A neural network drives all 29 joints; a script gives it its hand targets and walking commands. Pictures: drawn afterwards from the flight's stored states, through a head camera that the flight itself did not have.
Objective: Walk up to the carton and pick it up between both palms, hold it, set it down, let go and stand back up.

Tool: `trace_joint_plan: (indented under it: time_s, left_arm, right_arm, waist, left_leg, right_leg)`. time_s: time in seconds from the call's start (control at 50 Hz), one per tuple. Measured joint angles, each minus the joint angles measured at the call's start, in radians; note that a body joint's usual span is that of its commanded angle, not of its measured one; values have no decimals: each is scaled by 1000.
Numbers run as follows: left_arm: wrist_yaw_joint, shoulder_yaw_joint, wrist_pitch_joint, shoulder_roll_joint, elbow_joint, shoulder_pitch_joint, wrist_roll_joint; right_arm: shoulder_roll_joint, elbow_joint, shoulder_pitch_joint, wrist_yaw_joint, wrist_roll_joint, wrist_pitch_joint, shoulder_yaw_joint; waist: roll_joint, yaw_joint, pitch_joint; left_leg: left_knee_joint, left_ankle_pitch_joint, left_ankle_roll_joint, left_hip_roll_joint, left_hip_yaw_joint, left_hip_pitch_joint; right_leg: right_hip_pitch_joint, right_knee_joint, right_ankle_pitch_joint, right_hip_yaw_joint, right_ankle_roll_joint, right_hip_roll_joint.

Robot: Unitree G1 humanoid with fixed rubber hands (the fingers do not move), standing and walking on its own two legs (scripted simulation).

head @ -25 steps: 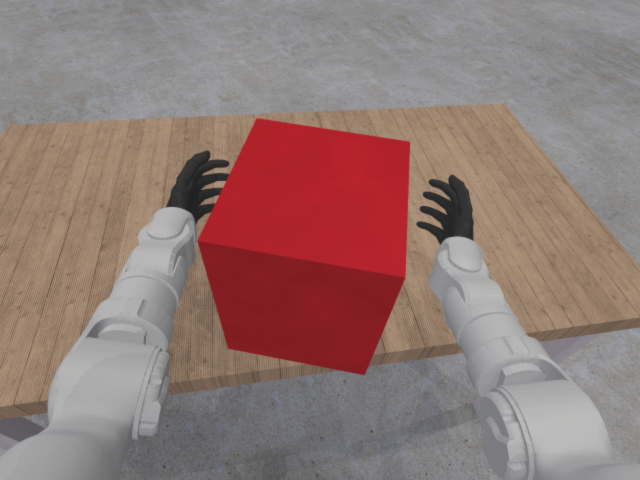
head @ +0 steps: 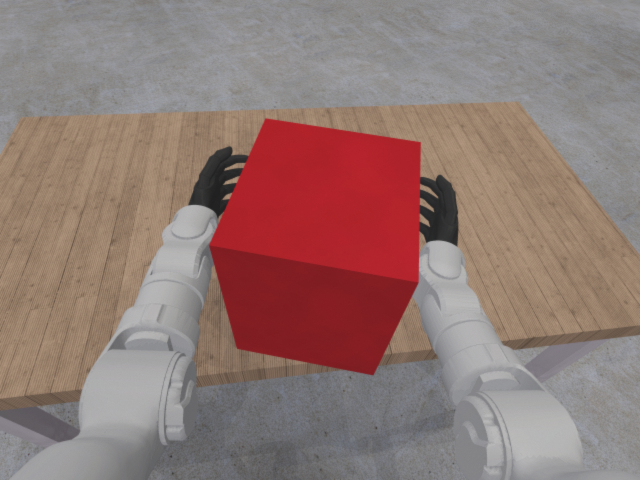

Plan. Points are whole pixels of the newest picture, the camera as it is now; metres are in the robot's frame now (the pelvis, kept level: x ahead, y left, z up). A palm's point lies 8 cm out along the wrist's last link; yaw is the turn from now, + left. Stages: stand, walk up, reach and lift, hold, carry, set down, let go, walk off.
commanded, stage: reach and lift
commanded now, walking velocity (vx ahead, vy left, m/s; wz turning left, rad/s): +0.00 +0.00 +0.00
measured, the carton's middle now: (322, 253) +0.39 -0.02 +0.04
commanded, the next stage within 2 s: none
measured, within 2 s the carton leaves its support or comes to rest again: leaves its support in 1.46 s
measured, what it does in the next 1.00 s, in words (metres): stands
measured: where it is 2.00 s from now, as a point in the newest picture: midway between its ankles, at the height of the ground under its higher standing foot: outside the picture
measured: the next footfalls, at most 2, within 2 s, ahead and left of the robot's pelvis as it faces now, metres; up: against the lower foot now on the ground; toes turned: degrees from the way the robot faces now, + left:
none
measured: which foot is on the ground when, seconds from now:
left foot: down 0.00-1.00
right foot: down 0.00-1.00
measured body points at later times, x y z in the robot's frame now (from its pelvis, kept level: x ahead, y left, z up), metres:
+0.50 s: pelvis +0.01 +0.01 +0.01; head +0.03 +0.04 +0.46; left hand +0.44 +0.12 +0.09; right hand +0.38 -0.17 +0.08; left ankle +0.00 +0.09 -0.74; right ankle +0.02 -0.15 -0.74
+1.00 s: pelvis +0.03 +0.00 +0.01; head +0.03 +0.04 +0.46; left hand +0.44 +0.12 +0.09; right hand +0.38 -0.17 +0.08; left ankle +0.00 +0.09 -0.74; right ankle +0.02 -0.15 -0.74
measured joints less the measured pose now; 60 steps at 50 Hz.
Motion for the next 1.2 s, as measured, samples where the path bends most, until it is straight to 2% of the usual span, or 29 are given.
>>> trace_joint_plan:
  time_s: [0.14, 0.24, 0.3, 0.4, 0.48, 0.7, 0.84, 1.02, 1.2]
  left_arm:
    - [-17, 41, -16, -17, 5, -6, 63]
    - [-46, 91, -46, -42, 14, -5, 124]
    - [-85, 131, -56, -66, 24, -10, 189]
    - [-103, 225, -66, -130, 1, 4, 311]
    - [-108, 249, -60, -159, -36, 33, 343]
    - [-120, 231, -16, -170, -118, 103, 328]
    - [-135, 217, 11, -169, -166, 128, 320]
    - [-140, 210, 33, -168, -201, 135, 317]
    - [-131, 208, 29, -164, -192, 124, 315]
  right_arm:
    - [16, 22, 0, 18, -71, -36, -55]
    - [34, 41, 10, 38, -150, -81, -120]
    - [52, 43, 15, 66, -219, -107, -193]
    - [87, -6, 59, 123, -335, -152, -311]
    - [97, -29, 85, 144, -369, -166, -334]
    - [93, -51, 139, 132, -316, -155, -257]
    - [93, -74, 165, 120, -283, -150, -213]
    - [89, -73, 164, 114, -257, -155, -193]
    - [84, -42, 141, 114, -266, -176, -206]
  waist:
    - [-15, 3, 23]
    - [-25, 8, 33]
    - [-33, 14, 50]
    - [-39, 33, 77]
    - [-38, 41, 93]
    - [-40, 41, 118]
    - [-46, 30, 126]
    - [-51, 24, 132]
    - [-49, 17, 119]
  left_leg:
    - [-24, 8, 1, -4, 2, 37]
    - [-47, 13, 2, -7, 6, 72]
    - [-68, 18, 4, -12, 7, 107]
    - [-104, 26, 6, -21, 6, 174]
    - [-122, 25, 8, -25, 5, 220]
    - [-147, 13, 4, -23, 4, 306]
    - [-148, 8, 0, -21, -7, 322]
    - [-143, 7, -1, -20, -9, 315]
    - [-146, 20, -1, -20, -8, 284]
  right_leg:
    - [37, -23, 7, 0, 1, -4]
    - [71, -46, 13, 1, 3, -8]
    - [106, -65, 17, 0, 5, -13]
    - [176, -102, 23, -5, 8, -22]
    - [224, -122, 22, -10, 10, -26]
    - [308, -141, 5, -19, 6, -25]
    - [332, -145, -3, -34, 3, -24]
    - [328, -144, -3, -42, 1, -23]
    - [302, -156, 13, -47, 2, -25]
